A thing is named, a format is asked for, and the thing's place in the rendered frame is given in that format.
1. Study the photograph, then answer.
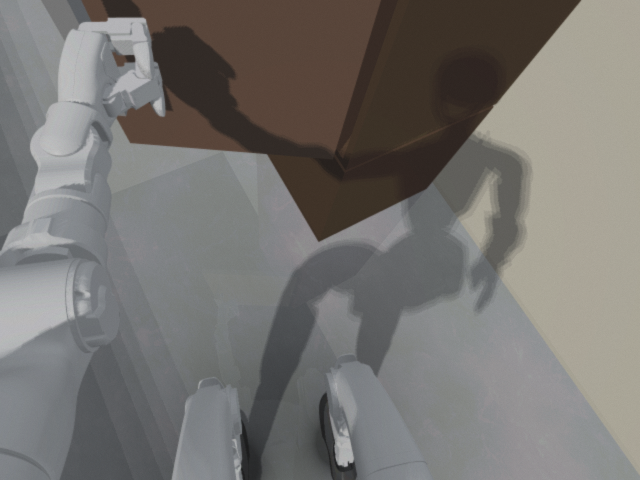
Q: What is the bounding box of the robot right shin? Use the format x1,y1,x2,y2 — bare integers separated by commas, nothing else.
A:
329,354,373,466

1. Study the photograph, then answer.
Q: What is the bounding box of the handle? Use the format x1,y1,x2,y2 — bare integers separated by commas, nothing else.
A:
41,0,128,116

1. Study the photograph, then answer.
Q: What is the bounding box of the left robot upper arm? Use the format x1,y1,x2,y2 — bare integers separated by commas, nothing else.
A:
0,258,120,480

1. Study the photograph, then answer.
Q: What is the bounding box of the robot right foot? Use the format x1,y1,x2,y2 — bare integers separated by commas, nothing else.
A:
319,393,357,480

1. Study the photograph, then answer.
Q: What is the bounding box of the left robot hand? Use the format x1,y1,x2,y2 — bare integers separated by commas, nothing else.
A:
58,18,165,127

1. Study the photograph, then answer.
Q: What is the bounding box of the robot left forearm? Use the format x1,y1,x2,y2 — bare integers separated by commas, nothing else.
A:
0,102,113,271

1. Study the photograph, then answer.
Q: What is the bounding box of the cupboard door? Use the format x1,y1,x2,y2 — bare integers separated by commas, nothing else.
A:
82,0,381,159

